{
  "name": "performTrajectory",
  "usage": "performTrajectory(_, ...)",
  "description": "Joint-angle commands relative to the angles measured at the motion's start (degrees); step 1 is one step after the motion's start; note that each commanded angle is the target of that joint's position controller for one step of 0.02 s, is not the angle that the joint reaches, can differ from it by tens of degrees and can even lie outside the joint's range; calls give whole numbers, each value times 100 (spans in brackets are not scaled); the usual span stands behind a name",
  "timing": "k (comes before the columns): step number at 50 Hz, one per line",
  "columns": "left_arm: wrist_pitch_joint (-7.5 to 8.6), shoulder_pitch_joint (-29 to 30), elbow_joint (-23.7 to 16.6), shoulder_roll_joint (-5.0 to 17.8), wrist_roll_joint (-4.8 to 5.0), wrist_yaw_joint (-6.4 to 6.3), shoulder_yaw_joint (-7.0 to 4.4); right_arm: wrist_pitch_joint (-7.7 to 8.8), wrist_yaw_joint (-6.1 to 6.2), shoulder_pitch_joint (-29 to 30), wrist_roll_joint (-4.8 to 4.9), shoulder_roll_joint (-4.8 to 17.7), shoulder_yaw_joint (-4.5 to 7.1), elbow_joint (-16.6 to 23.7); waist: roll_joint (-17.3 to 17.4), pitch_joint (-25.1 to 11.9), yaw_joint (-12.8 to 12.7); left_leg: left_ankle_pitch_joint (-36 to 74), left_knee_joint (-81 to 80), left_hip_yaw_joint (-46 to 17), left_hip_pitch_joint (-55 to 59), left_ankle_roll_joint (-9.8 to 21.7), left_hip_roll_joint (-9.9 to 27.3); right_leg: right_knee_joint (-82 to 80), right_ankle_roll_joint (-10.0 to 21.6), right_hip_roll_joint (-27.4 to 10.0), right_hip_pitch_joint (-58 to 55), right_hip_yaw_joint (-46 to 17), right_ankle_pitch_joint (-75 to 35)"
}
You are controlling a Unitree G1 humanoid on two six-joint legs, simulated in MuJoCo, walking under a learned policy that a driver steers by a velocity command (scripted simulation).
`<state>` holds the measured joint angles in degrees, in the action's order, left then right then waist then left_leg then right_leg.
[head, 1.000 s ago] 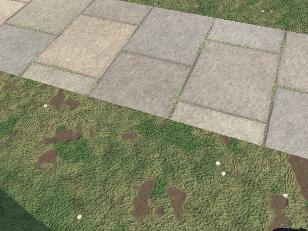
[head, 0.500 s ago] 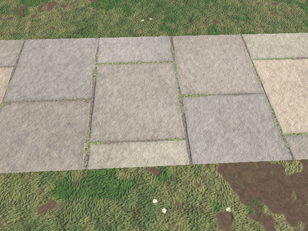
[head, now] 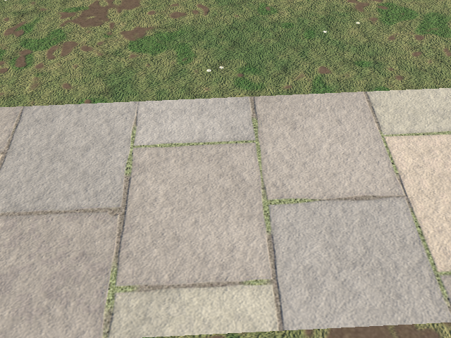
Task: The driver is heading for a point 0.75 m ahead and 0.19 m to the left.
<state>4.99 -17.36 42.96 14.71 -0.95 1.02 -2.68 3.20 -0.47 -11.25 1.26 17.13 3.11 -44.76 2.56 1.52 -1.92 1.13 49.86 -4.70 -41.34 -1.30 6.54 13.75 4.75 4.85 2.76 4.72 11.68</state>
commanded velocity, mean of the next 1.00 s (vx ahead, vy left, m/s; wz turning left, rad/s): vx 0.49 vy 0.00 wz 0.43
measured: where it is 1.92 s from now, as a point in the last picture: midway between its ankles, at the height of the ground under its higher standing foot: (186, 272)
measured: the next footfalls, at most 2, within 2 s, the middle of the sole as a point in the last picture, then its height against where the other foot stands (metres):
left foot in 0.24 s outside the picture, level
right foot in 0.70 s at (242, 297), level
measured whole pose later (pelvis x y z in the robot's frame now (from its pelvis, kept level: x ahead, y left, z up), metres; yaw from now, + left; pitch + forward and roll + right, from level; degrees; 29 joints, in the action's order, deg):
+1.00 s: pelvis +0.56 +0.11 +0.00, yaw +29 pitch +2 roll -1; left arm 4.6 -20.6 47.6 15.3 0.1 0.7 -2.9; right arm 3.0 -0.5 -8.4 0.1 16.4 2.4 -37.4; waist 2.5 1.6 -4.6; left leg -10.2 45.6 -2.9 -34.9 -0.6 4.0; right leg 17.0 1.6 2.1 7.0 1.1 11.5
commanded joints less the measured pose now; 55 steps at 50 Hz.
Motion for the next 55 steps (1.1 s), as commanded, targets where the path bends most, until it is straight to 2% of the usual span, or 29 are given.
performTrajectory(1,106,191,-250,892,25,-77,-232,89,-81,417,2,228,24,411,-479,211,-103,795,-810,137,297,52,-83,-761,511,-1564,281,-215,-1689)
performTrajectory(5,-33,-141,29,971,89,-114,-280,105,-239,937,-7,140,-33,719,-383,417,-316,401,-1409,330,-159,248,-169,-484,486,-1876,-700,-7,-2236)
performTrajectory(7,-144,-146,84,1050,126,-157,-311,108,-328,1035,-16,167,-25,881,-442,371,-263,-181,-1544,547,-185,394,-291,-102,420,-1995,-1101,88,-3092)
performTrajectory(9,-235,-17,46,1223,143,-231,-356,71,-361,773,-23,329,55,950,-692,7,-21,-813,-1517,929,475,610,-642,639,280,-1981,-1228,264,-5063)
performTrajectory(11,-316,135,-5,1301,152,-313,-358,31,-301,-429,-18,759,291,748,-733,-727,691,-855,-1761,1072,2257,944,-1064,2402,45,-1773,-748,495,-5930)
performTrajectory(12,-270,115,-92,1177,106,-344,-286,-13,-197,-1361,-8,1175,462,585,-272,-1290,1139,-637,-1989,103,4039,1285,-566,4037,-178,-1521,517,510,-4399)
performTrajectory(13,-100,-576,-336,313,-72,-199,-9,11,-151,-1397,37,1696,556,590,1229,-1828,483,-1355,-2246,-3075,6198,2435,971,6157,-582,-243,3264,132,1456)
performTrajectory(14,137,-77,-341,717,84,-86,-48,51,-139,-1567,12,1214,421,690,660,-2442,899,-1891,-2994,-4284,6665,2608,1219,6833,-510,-128,3998,-1105,2154)
performTrajectory(15,273,504,-558,999,309,-17,-119,73,-117,-1341,-44,974,353,696,361,-1622,979,-1631,-3167,-3392,6141,2275,1054,6673,-385,-464,4412,-1202,1634)
performTrajectory(16,344,690,-635,933,276,-28,-82,82,-105,-963,-29,872,323,762,-175,-1076,740,-1154,-3202,-2745,5286,2080,825,6137,-336,-718,4291,-1131,1171)
performTrajectory(17,350,768,-618,937,124,-63,-111,73,-100,-599,-23,727,276,838,-410,-655,506,-498,-3297,-2269,4491,1963,610,5603,-393,-874,4015,-1051,964)
performTrajectory(18,294,661,-618,976,57,-72,-152,76,-76,-406,-92,621,228,931,-257,-543,303,12,-3427,-1991,3956,1954,466,5379,-456,-979,3612,-1072,812)
performTrajectory(21,104,452,-586,799,-4,-95,-124,77,-11,-258,-72,701,244,956,-113,-331,77,658,-3663,-1491,3071,1963,243,4630,-761,-1019,3250,-877,623)
performTrajectory(26,81,1482,-818,482,16,-88,15,-15,130,-567,-5,927,313,789,146,-176,466,119,-3541,-862,2385,1475,-325,2429,-978,-627,2605,-672,-1314)
performTrajectory(28,117,1783,-896,551,90,-49,-8,-57,141,-795,10,952,321,698,212,-215,607,-257,-3421,-1105,2514,1378,-249,1972,-964,-475,2396,-722,-1637)
performTrajectory(31,185,1852,-938,781,136,4,-108,-103,160,-907,41,878,312,639,325,-247,555,-684,-2955,-1690,3079,1260,-21,1513,-794,-455,2309,-973,-1289)
performTrajectory(33,240,1510,-863,907,153,10,-196,-126,164,-776,15,851,319,670,486,-271,312,-620,-2575,-1965,3216,1145,51,1346,-576,-469,1893,-950,-874)
performTrajectory(34,265,1045,-745,1007,127,-18,-271,-127,154,-714,-3,713,275,707,470,-469,56,-429,-2138,-1873,3119,999,-148,1138,-412,-504,1207,-876,-873)
performTrajectory(35,296,306,-659,1232,21,-54,-351,-100,128,-716,-65,384,151,772,145,-1130,-277,-638,-934,-1484,2753,804,-423,1248,-73,-1165,-4,-1405,-702)
performTrajectory(36,241,-398,-486,1731,-95,-66,-480,-48,128,-1462,28,15,28,872,-1352,-1983,-137,-2257,1006,-642,956,357,-1239,974,854,-2428,-2045,-3691,400)
performTrajectory(37,198,-606,-344,1462,68,0,-450,-17,136,-1636,87,310,35,806,-1965,-1935,-168,-3465,2050,-580,-64,247,-1076,387,1132,-2857,-2207,-5241,1843)
performTrajectory(38,177,-335,-398,1050,124,-2,-335,-23,130,-1197,94,723,141,762,-1266,-1117,-284,-3002,2443,-677,-375,224,-827,231,918,-2623,-1565,-4640,2234)
performTrajectory(39,130,-66,-433,891,85,-11,-276,-35,133,-718,25,768,153,850,-828,-640,-265,-2604,2451,-441,-324,211,-644,232,735,-2367,-920,-3821,1684)
performTrajectory(41,108,233,-367,680,21,-19,-181,1,97,-301,-68,621,159,988,-732,-123,-59,-2118,1869,-347,-41,236,-349,9,661,-1942,62,-2827,441)
performTrajectory(43,129,267,-284,616,52,-16,-158,-5,47,-423,-32,404,110,951,-911,-138,95,-2007,1398,-172,309,220,-239,-187,692,-1745,382,-2345,-164)
performTrajectory(45,146,193,-173,784,115,-19,-199,-8,28,-236,-74,244,41,1007,-865,-89,97,-1852,787,12,308,160,-164,-368,818,-1760,485,-2019,-646)
performTrajectory(48,79,275,-53,1002,110,-51,-239,47,1,158,-150,52,-67,1063,-724,-80,53,-1128,-444,269,833,47,-228,-245,756,-1624,707,-1261,-2664)
performTrajectory(52,-52,-68,216,1097,190,-82,-233,67,-62,596,-103,145,-35,1104,-839,-334,-116,-85,-1475,374,1518,69,-522,115,492,-1539,454,-899,-3189)
performTrajectory(55,-116,66,296,1132,250,-112,-230,74,-89,430,-156,306,57,1062,-820,-474,162,166,-2195,334,2216,318,-640,707,236,-1549,347,-945,-2909)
